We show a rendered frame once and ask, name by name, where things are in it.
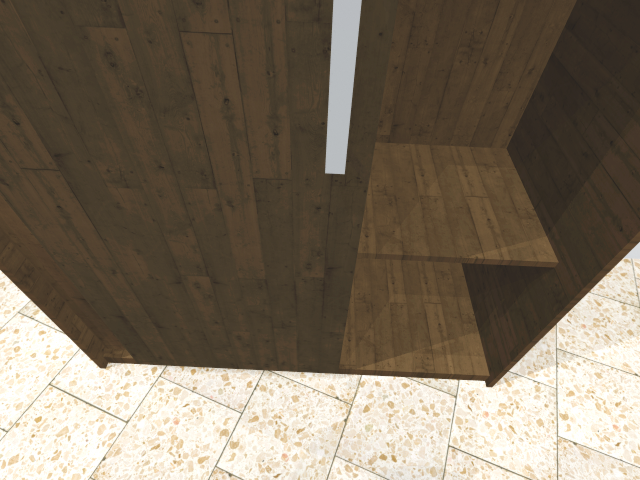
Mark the wardrobe door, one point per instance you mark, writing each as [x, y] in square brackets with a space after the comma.
[169, 155]
[21, 237]

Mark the handle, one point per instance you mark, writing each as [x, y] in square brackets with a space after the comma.
[345, 30]

